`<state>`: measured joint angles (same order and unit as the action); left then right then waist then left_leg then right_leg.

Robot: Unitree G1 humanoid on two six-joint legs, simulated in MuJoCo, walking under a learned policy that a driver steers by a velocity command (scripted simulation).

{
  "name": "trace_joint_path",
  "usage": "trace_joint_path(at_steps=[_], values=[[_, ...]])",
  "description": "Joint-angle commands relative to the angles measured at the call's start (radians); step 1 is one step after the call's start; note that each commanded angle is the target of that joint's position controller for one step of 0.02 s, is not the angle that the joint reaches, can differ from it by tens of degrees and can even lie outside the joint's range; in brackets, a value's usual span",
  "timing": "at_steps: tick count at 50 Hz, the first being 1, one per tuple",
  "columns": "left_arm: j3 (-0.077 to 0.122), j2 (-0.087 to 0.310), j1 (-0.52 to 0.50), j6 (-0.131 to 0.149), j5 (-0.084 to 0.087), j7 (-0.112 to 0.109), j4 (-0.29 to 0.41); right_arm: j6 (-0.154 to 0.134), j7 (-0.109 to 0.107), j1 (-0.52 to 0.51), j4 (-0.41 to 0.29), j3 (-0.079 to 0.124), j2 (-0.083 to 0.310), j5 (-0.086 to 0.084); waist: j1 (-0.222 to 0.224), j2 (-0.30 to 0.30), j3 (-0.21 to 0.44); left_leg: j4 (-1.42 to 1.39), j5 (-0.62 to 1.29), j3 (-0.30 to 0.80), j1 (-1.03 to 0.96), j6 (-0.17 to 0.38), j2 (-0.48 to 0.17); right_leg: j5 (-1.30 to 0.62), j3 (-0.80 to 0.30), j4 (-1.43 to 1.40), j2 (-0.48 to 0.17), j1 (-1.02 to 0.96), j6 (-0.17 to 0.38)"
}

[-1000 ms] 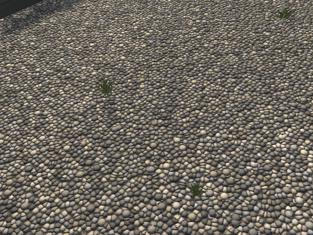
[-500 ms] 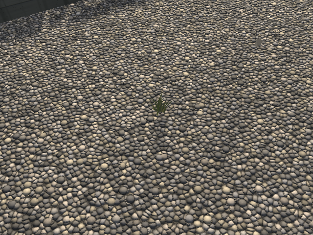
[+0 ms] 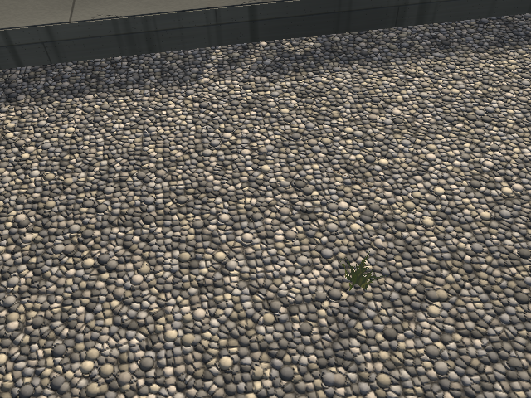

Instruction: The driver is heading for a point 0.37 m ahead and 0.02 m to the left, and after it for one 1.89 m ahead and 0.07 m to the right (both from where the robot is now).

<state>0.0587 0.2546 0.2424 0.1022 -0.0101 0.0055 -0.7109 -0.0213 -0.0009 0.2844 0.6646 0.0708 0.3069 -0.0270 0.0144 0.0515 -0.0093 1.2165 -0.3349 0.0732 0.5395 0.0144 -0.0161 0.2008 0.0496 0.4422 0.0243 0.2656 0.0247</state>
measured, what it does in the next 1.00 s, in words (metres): walks ahead: left foot, then right foot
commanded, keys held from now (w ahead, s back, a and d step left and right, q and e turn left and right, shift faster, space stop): w+q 0.28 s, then w+e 0.72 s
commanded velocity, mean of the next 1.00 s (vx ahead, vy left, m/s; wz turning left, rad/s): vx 0.50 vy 0.00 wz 0.01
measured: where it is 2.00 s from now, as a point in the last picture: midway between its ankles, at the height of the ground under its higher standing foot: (293, 221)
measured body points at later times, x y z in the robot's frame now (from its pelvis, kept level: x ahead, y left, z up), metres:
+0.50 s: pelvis +0.26 +0.08 +0.00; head +0.29 +0.10 +0.44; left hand +0.27 +0.38 -0.13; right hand +0.46 -0.14 -0.09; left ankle +0.28 +0.17 -0.74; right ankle +0.21 -0.09 -0.64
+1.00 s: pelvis +0.54 +0.07 -0.02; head +0.59 +0.07 +0.43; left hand +0.72 +0.33 -0.12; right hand +0.61 -0.22 -0.13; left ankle +0.38 +0.21 -0.63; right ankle +0.62 +0.00 -0.74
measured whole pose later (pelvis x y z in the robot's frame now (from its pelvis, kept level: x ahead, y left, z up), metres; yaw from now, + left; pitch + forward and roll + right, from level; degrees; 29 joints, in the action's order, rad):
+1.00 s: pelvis +0.54 +0.07 -0.02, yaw -4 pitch +2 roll +0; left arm 0.07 0.29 0.16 0.05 0.02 0.05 -0.69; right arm -0.09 0.00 0.26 0.78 0.06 0.28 -0.02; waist 0.00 -0.01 -0.06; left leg 1.21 -0.45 0.00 0.28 0.00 -0.02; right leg 0.19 0.04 0.61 0.08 0.45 0.11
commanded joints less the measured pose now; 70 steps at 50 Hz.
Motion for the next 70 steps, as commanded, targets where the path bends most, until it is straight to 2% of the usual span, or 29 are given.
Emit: trace_joint_path(at_steps=[1,8,13,15,17,18,19,20,21,23,26,29,34,39,42,44,45,46,47,48,49,50,51,54,58,64,68,69,70], values=[[0.032,0.121,0.008,0.018,0.004,-0.002,0.025,-0.003,0.004,-0.035,-0.092,0.016,0.045,0.001,0.006,-0.154,-0.009,-0.031,0.070,0.037,0.192,-0.015,-0.082,-0.104,-0.230,-0.259,-0.271,-0.138,0.158],[0.046,0.182,0.033,0.002,0.008,-0.011,-0.038,-0.014,0.031,-0.197,-0.124,-0.002,0.012,0.004,0.054,-0.119,-0.037,-0.383,0.336,-0.025,0.192,-0.018,-0.084,-0.267,-0.011,-0.271,-0.267,-0.219,0.136],[0.056,0.226,0.081,-0.022,0.031,-0.012,-0.078,-0.018,0.061,-0.301,-0.172,-0.003,0.016,-0.002,0.073,-0.120,-0.078,-0.546,0.269,-0.104,0.143,0.032,-0.056,-0.372,0.066,-0.232,-0.306,-0.319,0.108],[0.061,0.250,0.091,-0.032,0.042,-0.015,-0.088,-0.015,0.062,-0.267,-0.176,0.010,0.039,0.007,0.034,-0.144,-0.033,-0.578,0.162,-0.150,0.012,0.076,0.006,-0.697,0.096,-0.122,-0.312,-0.337,0.097],[0.050,0.244,0.093,-0.040,0.047,-0.017,-0.104,-0.013,0.047,-0.013,-0.112,0.052,0.102,0.009,-0.123,-0.122,0.103,-0.690,0.226,-0.164,-0.378,0.142,0.081,-0.860,0.136,0.177,-0.278,-0.240,0.071],[0.025,0.191,0.096,-0.034,0.022,-0.017,-0.086,-0.006,0.026,0.157,-0.073,0.078,0.180,0.013,-0.191,-0.021,0.213,-0.671,0.275,0.040,-0.710,0.192,-0.065,-0.506,0.140,0.479,-0.233,0.020,0.035],[-0.022,0.062,0.216,-0.012,0.006,0.003,-0.054,-0.016,0.020,0.137,-0.075,0.080,0.278,0.016,-0.068,0.223,0.361,-0.768,0.139,0.590,-0.982,0.372,-0.366,0.393,0.043,0.840,-0.050,0.394,-0.015],[0.006,0.177,0.111,0.009,0.050,0.012,-0.074,-0.026,0.024,0.174,-0.081,0.056,0.179,0.022,-0.160,0.071,0.416,-0.864,0.078,0.654,-0.940,0.355,-0.386,0.393,-0.139,0.938,-0.057,0.453,-0.001],[0.017,0.203,0.007,0.013,0.080,0.015,-0.032,-0.037,0.028,0.124,-0.064,0.042,0.151,0.030,-0.152,0.054,0.242,-0.881,0.173,0.465,-0.805,0.304,-0.351,0.311,-0.129,0.934,-0.091,0.513,0.007],[0.015,0.179,-0.015,0.004,0.044,0.004,-0.039,-0.050,0.030,-0.002,-0.053,0.022,0.084,0.026,-0.066,0.008,0.097,-0.921,0.317,0.239,-0.544,0.242,-0.264,0.162,-0.123,0.797,-0.163,0.443,-0.003],[0.016,0.132,0.081,-0.042,0.045,0.003,-0.078,-0.082,0.029,-0.058,-0.035,0.017,0.053,0.036,0.003,0.025,0.061,-1.029,0.358,0.094,-0.391,0.228,-0.229,0.053,-0.139,0.745,-0.178,0.326,-0.028],[0.016,0.109,0.029,-0.059,0.041,-0.004,-0.064,-0.097,0.017,-0.048,0.003,0.023,0.063,0.048,0.001,0.003,-0.002,-1.072,0.428,-0.024,-0.376,0.207,-0.215,-0.065,-0.170,0.657,-0.164,0.406,-0.051],[0.006,0.075,-0.093,-0.046,0.031,0.019,-0.029,-0.093,-0.002,-0.030,0.040,0.025,0.082,0.043,-0.042,-0.004,-0.047,-1.094,0.436,-0.168,-0.432,0.157,-0.190,-0.316,-0.121,0.365,-0.133,0.418,-0.042],[-0.008,0.057,-0.228,-0.044,0.029,0.052,0.047,-0.064,-0.011,0.048,0.094,0.039,0.115,0.024,-0.096,-0.020,-0.097,-1.039,0.529,-0.215,-0.612,0.145,-0.254,-0.244,-0.051,0.216,-0.118,0.493,0.003],[0.004,0.083,-0.212,-0.047,0.030,0.068,0.080,-0.038,-0.023,0.028,0.096,0.048,0.149,0.015,-0.057,0.020,-0.048,-0.904,0.889,-0.254,-0.676,0.116,-0.266,-0.094,0.027,0.191,-0.056,0.402,0.053],[0.036,0.141,-0.060,-0.055,0.033,0.064,0.061,-0.022,-0.033,0.006,0.091,0.053,0.176,0.011,0.036,0.052,0.056,-0.667,1.153,-0.275,-0.657,0.087,-0.249,-0.013,0.074,0.190,0.022,0.183,0.104],[0.067,0.197,0.098,-0.057,0.034,0.050,0.027,-0.021,-0.037,-0.013,0.086,0.048,0.171,0.006,0.127,0.024,0.136,-0.442,1.072,-0.296,-0.545,0.051,-0.206,-0.082,0.052,0.110,0.052,-0.066,0.145],[0.093,0.292,0.207,-0.068,0.034,0.026,0.008,-0.036,-0.035,0.024,0.066,0.022,0.100,0.035,0.137,-0.153,0.228,-0.113,0.528,-0.291,-0.271,0.006,-0.134,-0.152,-0.238,0.103,-0.132,-0.364,0.214],[0.094,0.337,0.153,-0.056,0.034,0.028,0.040,-0.070,-0.016,0.095,0.020,-0.013,0.002,0.039,0.032,-0.332,0.360,0.223,-0.248,-0.109,0.123,-0.050,0.097,0.020,-0.842,-0.055,-0.355,-0.654,0.435],[0.071,0.249,0.171,-0.049,0.030,0.033,0.048,-0.107,0.003,-0.018,0.011,0.005,0.101,0.007,0.114,-0.178,0.374,0.251,-0.212,0.059,0.230,-0.019,0.037,0.090,-0.836,-0.136,-0.348,-0.660,0.389],[0.059,0.206,0.138,-0.041,0.028,0.032,0.046,-0.123,0.010,-0.091,-0.018,0.007,0.114,-0.019,0.104,-0.133,0.232,0.193,-0.132,0.043,0.267,0.004,-0.003,0.059,-0.685,-0.143,-0.314,-0.541,0.343],[0.052,0.186,0.073,-0.036,0.031,0.032,0.053,-0.128,0.003,-0.104,-0.017,0.002,0.097,-0.003,0.047,-0.030,0.126,0.089,-0.066,0.031,0.235,0.006,-0.049,-0.049,-0.569,-0.148,-0.268,-0.375,0.307],[0.041,0.149,0.017,-0.034,0.029,0.028,0.067,-0.122,-0.004,-0.103,-0.009,0.011,0.109,0.024,0.013,-0.030,0.086,0.002,-0.027,0.026,0.174,-0.003,-0.079,-0.150,-0.487,-0.159,-0.232,-0.264,0.288],[0.040,0.153,-0.016,-0.032,0.019,0.014,0.088,-0.088,-0.004,-0.060,-0.005,0.012,0.089,0.041,-0.035,-0.073,0.055,-0.106,0.024,0.005,0.078,-0.048,-0.094,-0.308,-0.399,-0.206,-0.186,-0.097,0.292],[0.051,0.193,0.025,-0.038,0.028,-0.010,0.071,-0.075,-0.008,-0.183,-0.038,-0.010,0.040,0.045,0.001,-0.099,0.020,-0.393,0.239,-0.027,0.048,-0.094,-0.057,-0.309,-0.291,-0.204,-0.115,0.000,0.243],[0.053,0.194,0.107,-0.060,0.040,-0.020,0.043,-0.097,0.017,-0.319,-0.070,-0.005,0.068,0.020,0.059,-0.149,0.026,-0.688,0.378,-0.001,-0.056,-0.078,0.014,-0.110,-0.390,-0.112,-0.131,-0.064,0.186],[0.044,0.158,0.072,-0.065,0.029,-0.022,0.053,-0.117,0.018,-0.153,-0.030,0.029,0.122,0.021,-0.043,-0.185,0.072,-0.773,0.287,-0.015,-0.271,0.000,0.011,-0.153,-0.443,0.058,-0.120,-0.100,0.130],[0.022,0.098,0.080,-0.060,0.019,-0.017,0.062,-0.123,0.012,-0.028,-0.015,0.041,0.161,0.042,-0.096,-0.122,0.186,-0.757,0.252,0.088,-0.486,0.060,-0.108,-0.113,-0.376,0.276,-0.069,-0.031,0.094],[0.002,0.035,0.213,-0.050,0.037,-0.018,0.079,-0.114,0.011,0.093,0.016,0.064,0.252,0.063,-0.066,0.156,0.322,-0.819,0.056,0.505,-0.830,0.224,-0.323,0.176,-0.234,0.621,0.079,0.290,0.016]])
Keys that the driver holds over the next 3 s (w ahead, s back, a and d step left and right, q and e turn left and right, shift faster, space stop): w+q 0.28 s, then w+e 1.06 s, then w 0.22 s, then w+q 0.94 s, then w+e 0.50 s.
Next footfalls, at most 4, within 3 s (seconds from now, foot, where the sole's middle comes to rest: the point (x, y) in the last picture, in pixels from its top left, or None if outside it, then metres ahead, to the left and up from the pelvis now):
0.36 left None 0.32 0.18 -0.78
0.90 right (292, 336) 0.66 0.00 -0.78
1.38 left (238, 244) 0.96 0.16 -0.78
1.84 right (338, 210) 1.09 -0.16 -0.78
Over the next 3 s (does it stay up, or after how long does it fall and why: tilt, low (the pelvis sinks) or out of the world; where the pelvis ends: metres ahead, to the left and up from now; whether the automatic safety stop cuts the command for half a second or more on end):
stays up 1.61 -0.03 -0.01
